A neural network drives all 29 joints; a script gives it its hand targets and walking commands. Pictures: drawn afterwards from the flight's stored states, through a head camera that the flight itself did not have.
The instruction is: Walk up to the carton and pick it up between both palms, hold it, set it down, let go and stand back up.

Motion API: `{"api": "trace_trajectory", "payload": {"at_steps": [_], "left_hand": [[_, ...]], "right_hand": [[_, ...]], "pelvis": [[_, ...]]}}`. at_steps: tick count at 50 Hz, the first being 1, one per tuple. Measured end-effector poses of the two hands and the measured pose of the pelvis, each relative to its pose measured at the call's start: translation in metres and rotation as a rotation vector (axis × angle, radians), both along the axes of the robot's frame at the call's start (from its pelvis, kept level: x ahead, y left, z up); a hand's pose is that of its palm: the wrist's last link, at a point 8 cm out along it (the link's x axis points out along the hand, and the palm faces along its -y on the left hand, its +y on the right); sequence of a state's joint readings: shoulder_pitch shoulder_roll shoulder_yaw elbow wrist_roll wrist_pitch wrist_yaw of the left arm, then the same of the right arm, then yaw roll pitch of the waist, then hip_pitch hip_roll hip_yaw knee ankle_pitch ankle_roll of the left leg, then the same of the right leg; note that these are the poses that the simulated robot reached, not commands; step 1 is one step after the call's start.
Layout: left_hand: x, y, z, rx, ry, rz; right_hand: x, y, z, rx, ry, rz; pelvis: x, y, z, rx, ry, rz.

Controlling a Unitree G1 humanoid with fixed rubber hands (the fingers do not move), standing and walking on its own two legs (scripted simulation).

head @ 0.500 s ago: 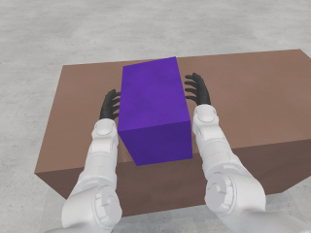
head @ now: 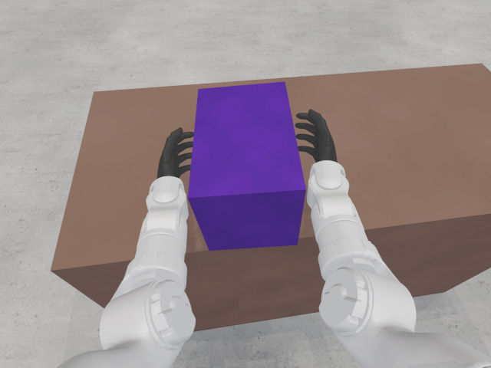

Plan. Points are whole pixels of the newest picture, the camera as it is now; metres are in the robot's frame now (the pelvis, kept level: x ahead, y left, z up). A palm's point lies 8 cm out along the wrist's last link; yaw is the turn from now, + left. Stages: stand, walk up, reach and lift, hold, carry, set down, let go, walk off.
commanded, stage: set down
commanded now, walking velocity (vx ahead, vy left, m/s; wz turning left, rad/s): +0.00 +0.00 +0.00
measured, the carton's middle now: (247, 165) +0.45 +0.02 +0.03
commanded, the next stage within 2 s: none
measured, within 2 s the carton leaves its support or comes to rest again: rests again in 0.30 s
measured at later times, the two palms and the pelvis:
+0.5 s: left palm (173, 175) +0.40 +0.14 +0.06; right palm (324, 163) +0.42 -0.11 +0.08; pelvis +0.00 +0.00 +0.00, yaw -2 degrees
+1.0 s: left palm (172, 173) +0.41 +0.15 +0.06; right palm (320, 163) +0.43 -0.11 +0.07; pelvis +0.01 +0.00 +0.00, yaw -2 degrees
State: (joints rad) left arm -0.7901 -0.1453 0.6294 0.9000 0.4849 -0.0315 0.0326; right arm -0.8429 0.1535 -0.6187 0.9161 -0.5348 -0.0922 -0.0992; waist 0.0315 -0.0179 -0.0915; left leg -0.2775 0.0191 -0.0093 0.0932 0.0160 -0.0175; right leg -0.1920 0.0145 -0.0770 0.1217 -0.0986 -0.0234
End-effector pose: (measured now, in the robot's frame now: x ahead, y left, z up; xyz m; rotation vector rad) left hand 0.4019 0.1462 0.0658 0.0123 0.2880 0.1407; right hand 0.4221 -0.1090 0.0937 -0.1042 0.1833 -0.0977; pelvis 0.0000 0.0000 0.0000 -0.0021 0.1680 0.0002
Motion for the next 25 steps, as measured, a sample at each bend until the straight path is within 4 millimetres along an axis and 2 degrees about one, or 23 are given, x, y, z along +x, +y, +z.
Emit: {"api": "trace_trajectory", "payload": {"at_steps": [25], "left_hand": [[0.002,-0.003,-0.003,-0.022,-0.002,0.01]], "right_hand": [[-0.003,-0.005,-0.013,0.016,0.021,-0.001]], "pelvis": [[-0.002,-0.001,0.0,0.001,0.008,-0.04]]}}
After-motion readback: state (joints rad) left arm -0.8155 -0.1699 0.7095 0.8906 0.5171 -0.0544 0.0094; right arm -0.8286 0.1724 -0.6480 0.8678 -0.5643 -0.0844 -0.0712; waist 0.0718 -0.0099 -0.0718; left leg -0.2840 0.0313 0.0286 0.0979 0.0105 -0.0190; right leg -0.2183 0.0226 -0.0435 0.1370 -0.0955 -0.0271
